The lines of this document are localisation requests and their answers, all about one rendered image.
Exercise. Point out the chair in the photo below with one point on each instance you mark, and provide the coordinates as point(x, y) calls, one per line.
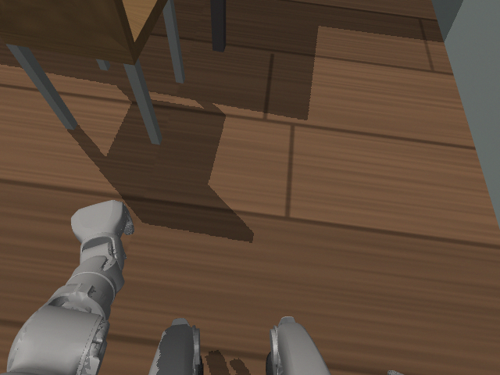
point(105, 30)

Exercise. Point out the left robot arm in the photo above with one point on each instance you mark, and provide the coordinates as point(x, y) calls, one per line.
point(67, 335)

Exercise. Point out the left robot hand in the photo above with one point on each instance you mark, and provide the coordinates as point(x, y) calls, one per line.
point(105, 217)

